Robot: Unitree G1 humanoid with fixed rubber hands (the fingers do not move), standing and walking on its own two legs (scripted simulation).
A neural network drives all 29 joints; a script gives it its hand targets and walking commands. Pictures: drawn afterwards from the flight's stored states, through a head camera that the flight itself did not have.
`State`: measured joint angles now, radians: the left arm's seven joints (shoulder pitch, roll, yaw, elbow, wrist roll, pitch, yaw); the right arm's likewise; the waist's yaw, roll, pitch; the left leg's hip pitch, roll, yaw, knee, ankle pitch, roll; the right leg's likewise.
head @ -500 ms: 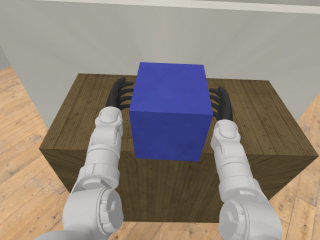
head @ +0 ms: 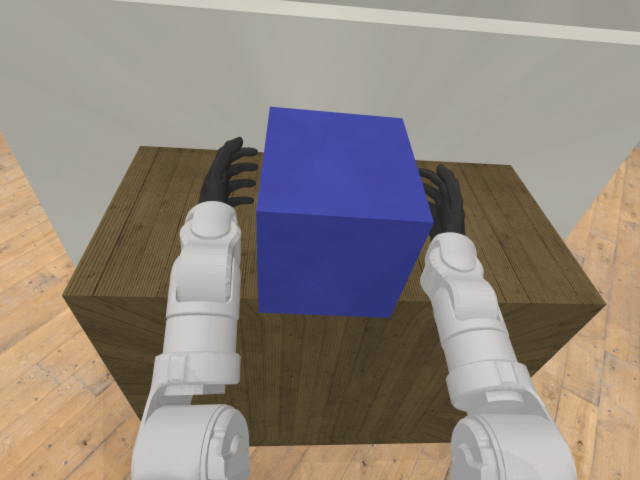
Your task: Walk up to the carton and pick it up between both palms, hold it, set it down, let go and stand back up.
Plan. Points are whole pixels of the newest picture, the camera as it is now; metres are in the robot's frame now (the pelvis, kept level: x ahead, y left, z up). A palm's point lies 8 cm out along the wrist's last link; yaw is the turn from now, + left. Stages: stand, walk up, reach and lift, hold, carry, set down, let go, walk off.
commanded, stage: reach and lift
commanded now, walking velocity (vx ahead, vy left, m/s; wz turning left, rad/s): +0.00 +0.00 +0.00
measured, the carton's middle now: (331, 214) +0.45 -0.04 +0.11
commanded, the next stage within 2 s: hold in 1.32 s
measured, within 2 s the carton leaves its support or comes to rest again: neither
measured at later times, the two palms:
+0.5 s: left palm (214, 199) +0.36 +0.11 +0.21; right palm (458, 232) +0.34 -0.17 +0.18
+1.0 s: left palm (210, 185) +0.36 +0.11 +0.22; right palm (458, 219) +0.34 -0.16 +0.20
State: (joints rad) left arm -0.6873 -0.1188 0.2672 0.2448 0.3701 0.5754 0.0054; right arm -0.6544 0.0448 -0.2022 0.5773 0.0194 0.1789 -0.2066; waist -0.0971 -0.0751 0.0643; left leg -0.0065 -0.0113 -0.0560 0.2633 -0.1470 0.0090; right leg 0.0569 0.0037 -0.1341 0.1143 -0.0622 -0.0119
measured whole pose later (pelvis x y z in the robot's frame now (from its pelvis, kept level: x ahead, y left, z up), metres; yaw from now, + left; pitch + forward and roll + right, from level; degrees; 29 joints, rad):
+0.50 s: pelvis -0.01 -0.01 +0.00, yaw -1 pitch -10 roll -1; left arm -0.69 -0.11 0.26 0.03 0.39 0.79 -0.03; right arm -0.62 0.06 -0.12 0.39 0.11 0.32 -0.28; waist -0.10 -0.10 0.10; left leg 0.05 0.00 -0.05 0.25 -0.14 0.00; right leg 0.09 0.01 -0.12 0.14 -0.07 -0.03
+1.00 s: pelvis -0.01 -0.01 +0.00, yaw -1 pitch -10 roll -1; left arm -0.71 -0.10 0.26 -0.04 0.40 0.85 -0.05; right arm -0.64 0.04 -0.08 0.33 0.17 0.38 -0.32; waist -0.11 -0.10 0.10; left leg 0.06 0.00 -0.05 0.26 -0.15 0.00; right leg 0.11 0.02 -0.13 0.13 -0.07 -0.02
